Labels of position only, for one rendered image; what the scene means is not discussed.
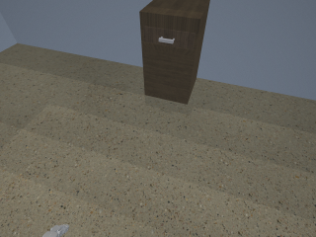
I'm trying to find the left robot hand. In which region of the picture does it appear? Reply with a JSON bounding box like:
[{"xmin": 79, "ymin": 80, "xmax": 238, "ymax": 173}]
[{"xmin": 42, "ymin": 224, "xmax": 69, "ymax": 237}]

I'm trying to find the drawer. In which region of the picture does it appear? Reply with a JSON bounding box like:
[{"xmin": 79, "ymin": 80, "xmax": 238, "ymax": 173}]
[{"xmin": 143, "ymin": 26, "xmax": 196, "ymax": 49}]

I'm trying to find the cabinet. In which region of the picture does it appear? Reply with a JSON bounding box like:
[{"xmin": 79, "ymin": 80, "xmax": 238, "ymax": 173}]
[{"xmin": 139, "ymin": 0, "xmax": 210, "ymax": 105}]

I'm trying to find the handle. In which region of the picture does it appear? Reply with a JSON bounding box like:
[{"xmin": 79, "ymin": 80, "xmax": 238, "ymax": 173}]
[{"xmin": 158, "ymin": 37, "xmax": 175, "ymax": 44}]

